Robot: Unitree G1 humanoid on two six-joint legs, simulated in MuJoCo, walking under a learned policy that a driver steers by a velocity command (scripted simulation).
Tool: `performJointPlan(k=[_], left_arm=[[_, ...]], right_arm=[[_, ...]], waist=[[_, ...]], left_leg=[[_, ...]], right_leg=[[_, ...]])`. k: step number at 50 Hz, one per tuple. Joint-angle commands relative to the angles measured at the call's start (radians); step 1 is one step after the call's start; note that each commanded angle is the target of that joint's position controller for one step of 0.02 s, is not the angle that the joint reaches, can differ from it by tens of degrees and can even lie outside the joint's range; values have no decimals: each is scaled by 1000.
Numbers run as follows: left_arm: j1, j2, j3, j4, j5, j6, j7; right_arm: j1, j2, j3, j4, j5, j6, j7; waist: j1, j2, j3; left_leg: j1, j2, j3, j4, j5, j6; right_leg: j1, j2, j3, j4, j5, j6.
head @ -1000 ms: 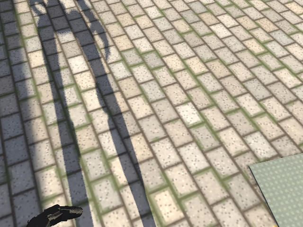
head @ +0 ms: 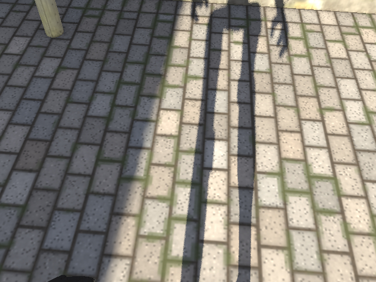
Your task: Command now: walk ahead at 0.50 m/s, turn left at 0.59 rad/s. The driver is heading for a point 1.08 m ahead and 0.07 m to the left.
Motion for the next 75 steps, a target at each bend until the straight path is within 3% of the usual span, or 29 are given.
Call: performJointPlan(k=[1, 4, 5, 6, 7, 8, 10, 15, 26, 28, 30, 31, 32, 33, 35, 36, 38, 40, 44, 53, 56, 58, 59, 60, 61, 62, 64, 68, 75], left_arm=[[-85, 105, 22, -102, -7, -32, 3], [226, 178, 53, -19, 0, -56, 30], [389, 253, 70, -16, 24, -60, 49], [331, 324, 87, -23, 27, -45, 48], [260, 222, 74, -35, 10, -33, 43], [205, 141, 54, -42, 1, -32, 39], [189, 101, 42, -21, 1, -39, 37], [246, 113, 51, 29, -18, -77, 24], [372, 148, 62, 126, -14, -59, 26], [387, 171, 63, 149, -13, -46, 28], [383, 178, 58, 160, -18, -32, 31], [377, 145, 44, 132, -22, -33, 31], [439, 29, 18, 73, -34, -37, 9], [346, 139, 49, 75, -20, -30, 19], [264, 103, 39, 59, -34, -45, 13], [277, 95, 40, 75, -24, -39, 11], [346, 79, 39, 112, -5, -8, 2], [338, 64, 41, 119, -6, 7, -10], [195, 60, 48, 88, -12, 12, -15], [-39, 29, 25, 2, -1, -2, -35], [29, 48, 34, 8, 1, -1, -28], [229, 89, 57, 63, 8, -10, -18], [391, 147, 83, 107, 21, -15, -7], [422, 278, 121, 101, 22, -9, 9], [408, 274, 123, 99, -26, 1, 5], [345, 248, 118, 101, -34, 5, 12], [260, 149, 92, 99, -30, 2, 17], [246, 147, 86, 100, -36, -27, 16], [360, 172, 98, 109, -33, -23, 17]], right_arm=[[12, -178, -42, -55, -7, -9, -14], [-65, -180, -40, -75, 1, -23, 0], [-46, -93, -14, -107, 11, -32, 5], [77, -46, -4, -137, 29, -26, 5], [46, -129, -12, -92, -7, -6, -5], [-24, -135, -15, -94, -13, -1, 5], [-70, -105, -11, -101, -21, 12, 23], [-148, -74, -1, -138, -27, 43, 53], [-443, -26, 34, -236, -34, 29, 75], [-411, -38, 28, -225, -42, 23, 63], [-181, -64, 10, -145, -53, 4, 47], [-17, -126, -11, -100, -68, -4, 32], [7, -239, -36, -99, -56, -2, 17], [32, -240, -41, -106, -16, 5, 8], [-73, -144, -16, -77, -9, -4, 0], [-114, -107, -4, -73, -8, -11, 0], [-153, -62, 12, -68, -5, -25, 3], [-130, -75, 8, -46, -3, -43, 3], [-75, -78, 7, -7, -8, -56, 1], [14, -81, 18, 69, -11, -58, -23], [-6, -120, 13, 77, -17, -49, -34], [-24, -147, 6, 72, -21, -33, -38], [-51, -148, 7, 49, -15, -33, -37], [-1, -37, 31, -13, 2, -44, -16], [-85, -96, 17, -42, -9, -55, -9], [-156, -90, 22, -69, -9, -66, -3], [-163, -81, 25, -67, -11, -69, -3], [-135, -48, 33, -79, -41, -3, 7], [-401, -45, 43, -172, -27, -1, 17]], waist=[[26, 120, -7], [185, 53, -145], [232, -71, -308], [129, -318, -358], [111, -114, -220], [111, -14, -108], [94, -36, -33], [82, -66, -20], [142, -52, 53], [120, -63, 26], [11, -33, -109], [-54, 35, -229], [-1, 296, -346], [-47, 158, -365], [24, 87, -126], [63, 75, -82], [114, 98, -69], [122, 90, -48], [87, 82, 35], [30, 85, 84], [75, 124, 17], [163, 129, -102], [246, 77, -187], [195, -160, -291], [213, -99, -352], [188, -26, -195], [111, 77, -35], [53, 25, -40], [154, -29, -5]], left_leg=[[1, 273, -209, 35, 568, 81], [-142, 173, -153, 374, 651, 12], [-263, 109, -63, 666, 329, -9], [-551, -26, 32, 871, -275, -33], [-630, 82, 28, 953, -192, -25], [-616, 115, 42, 931, -94, -31], [-575, 169, 67, 865, -28, -49], [-632, 198, 94, 838, 70, -74], [-554, 175, 236, 335, 191, -34], [-465, 126, 265, 285, 93, 2], [-167, 59, 275, 169, 117, 47], [105, 199, 106, 162, 56, 87], [391, 526, -413, 92, 68, 212], [356, 548, -514, 25, 197, 228], [114, 449, -209, 4, 419, 169], [27, 402, -133, -27, 441, 131], [-86, 359, -41, -88, 449, 104], [-111, 351, 8, -141, 428, 105], [-87, 349, 95, -212, 356, 79], [101, 369, 277, -151, 635, 21], [168, 382, 327, 40, 1081, -4], [122, 380, 354, 359, 1147, -12], [-62, 352, 365, 625, 905, -34], [-482, 178, 364, 1031, 98, -88], [-667, 83, 151, 1189, -193, -95], [-747, 166, 95, 1153, -95, -88], [-657, 230, 114, 973, -16, -100], [-538, 245, 145, 801, 8, -154], [-618, 221, 158, 441, 262, -183]], right_leg=[[84, 51, -9, -100, -29, -27], [553, 51, 8, -221, -86, -91], [780, -203, 262, -255, -323, -138], [907, -396, 736, -401, -386, -247], [779, -362, 703, -404, -510, -243], [650, -310, 529, -416, -459, -223], [527, -223, 284, -452, -210, -189], [517, -200, 63, -507, 56, -201], [621, -200, -177, -488, 264, -174], [674, -211, -201, -381, 534, -168], [636, -180, -256, -71, 671, -144], [443, -152, -258, 187, 389, -125], [47, 24, -249, 543, -439, -72], [-29, 50, -66, 664, -469, -78], [-47, -24, -27, 581, -314, -94], [3, -45, -25, 512, -288, -91], [110, -46, -27, 457, -263, -77], [96, -36, -25, 433, -219, -71], [-47, -24, 21, 329, -67, -63], [-43, 23, -120, -19, 39, -116], [94, 106, -189, -57, -104, -178], [330, 169, -188, -119, -165, -232], [581, 99, -62, -182, -167, -287], [909, -216, 430, -202, -119, -443], [963, -282, 736, -345, -58, -514], [853, -255, 558, -362, -38, -474], [591, -163, 368, -405, 110, -380], [429, -55, 224, -446, 236, -348], [500, -15, 247, -442, 158, -286]])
